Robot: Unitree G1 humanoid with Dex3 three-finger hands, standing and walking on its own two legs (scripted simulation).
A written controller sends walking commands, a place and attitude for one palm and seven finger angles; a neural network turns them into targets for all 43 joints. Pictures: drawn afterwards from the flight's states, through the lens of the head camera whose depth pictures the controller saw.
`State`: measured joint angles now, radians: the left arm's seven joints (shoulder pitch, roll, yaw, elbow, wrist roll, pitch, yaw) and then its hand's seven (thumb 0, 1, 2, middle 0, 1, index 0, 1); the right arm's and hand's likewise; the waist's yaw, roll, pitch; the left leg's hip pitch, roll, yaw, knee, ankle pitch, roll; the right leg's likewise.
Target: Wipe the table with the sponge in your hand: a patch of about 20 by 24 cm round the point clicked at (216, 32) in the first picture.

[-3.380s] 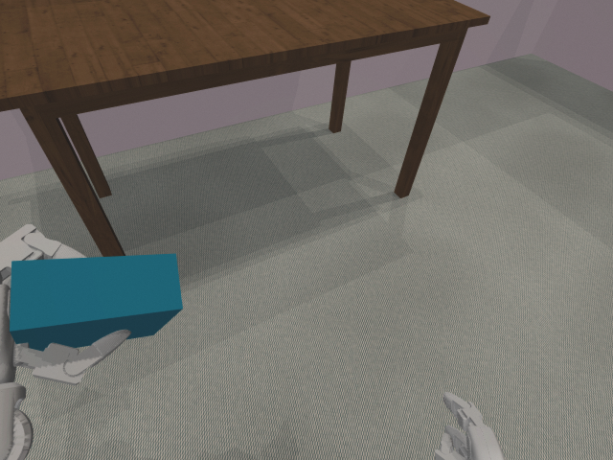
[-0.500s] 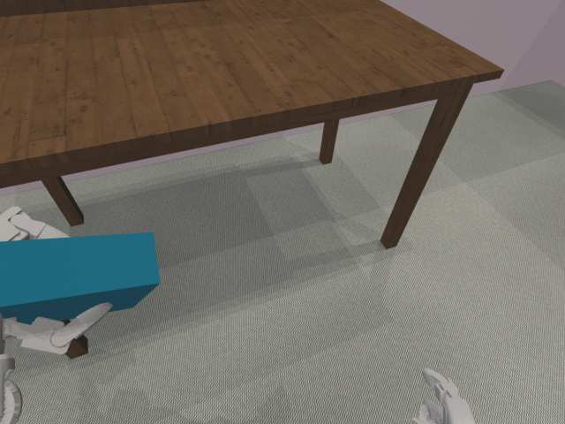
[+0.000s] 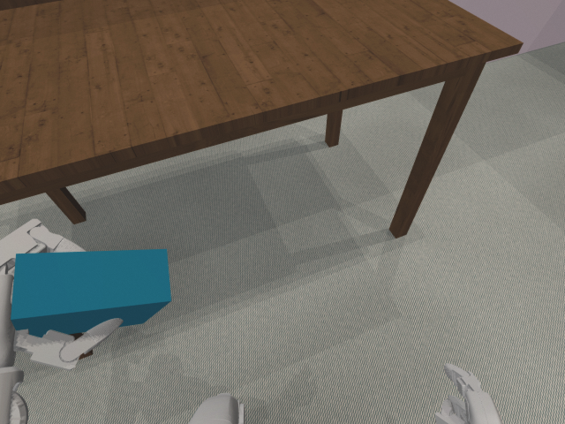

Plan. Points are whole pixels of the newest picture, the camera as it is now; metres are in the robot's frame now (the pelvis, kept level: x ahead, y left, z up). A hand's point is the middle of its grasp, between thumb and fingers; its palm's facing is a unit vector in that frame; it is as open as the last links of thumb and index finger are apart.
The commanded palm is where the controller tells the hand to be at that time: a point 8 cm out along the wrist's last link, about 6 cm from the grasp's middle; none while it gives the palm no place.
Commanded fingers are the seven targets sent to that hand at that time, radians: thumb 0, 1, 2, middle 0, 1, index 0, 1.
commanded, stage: take the last steps up to it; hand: left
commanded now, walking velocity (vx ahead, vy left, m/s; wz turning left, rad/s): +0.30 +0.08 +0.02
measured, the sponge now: (114, 293) +0.23 +0.19 +0.14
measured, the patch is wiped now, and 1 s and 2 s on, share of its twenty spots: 0.00 0.00 0.00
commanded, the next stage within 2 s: come to a stop and stand still in 0.92 s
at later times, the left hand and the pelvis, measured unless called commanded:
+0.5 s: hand (67, 188) +0.34 +0.26 +0.19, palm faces +0.37 -0.81 -0.44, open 9.6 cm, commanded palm +0.29 +0.31 +0.17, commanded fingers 0.00 0.10 1.30 -1.20 -1.60 -1.20 -1.60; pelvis +0.12 +0.03 +0.00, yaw -1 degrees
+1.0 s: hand (97, 134) +0.44 +0.27 +0.18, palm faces +0.39 -0.80 -0.46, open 9.6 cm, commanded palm +0.39 +0.31 +0.17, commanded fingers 0.00 0.10 1.30 -1.20 -1.60 -1.20 -1.60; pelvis +0.23 +0.03 -0.01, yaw +0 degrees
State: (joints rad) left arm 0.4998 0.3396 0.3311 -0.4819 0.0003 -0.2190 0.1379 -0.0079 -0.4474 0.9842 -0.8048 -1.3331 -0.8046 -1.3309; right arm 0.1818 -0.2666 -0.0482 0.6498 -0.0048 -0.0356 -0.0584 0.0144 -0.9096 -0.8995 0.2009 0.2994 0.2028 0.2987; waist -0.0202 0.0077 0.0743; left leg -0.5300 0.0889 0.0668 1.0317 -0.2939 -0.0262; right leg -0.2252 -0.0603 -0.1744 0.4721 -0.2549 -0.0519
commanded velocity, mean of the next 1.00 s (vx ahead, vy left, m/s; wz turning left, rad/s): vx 0.23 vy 0.06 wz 0.02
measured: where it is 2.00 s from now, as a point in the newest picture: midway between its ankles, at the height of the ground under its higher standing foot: outside the picture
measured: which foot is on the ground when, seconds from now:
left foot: up 0.00-0.18, down 0.20-0.60, up 0.62-0.98, down 1.00-1.00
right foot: down 0.00-0.22, up 0.24-0.58, down 0.60-1.00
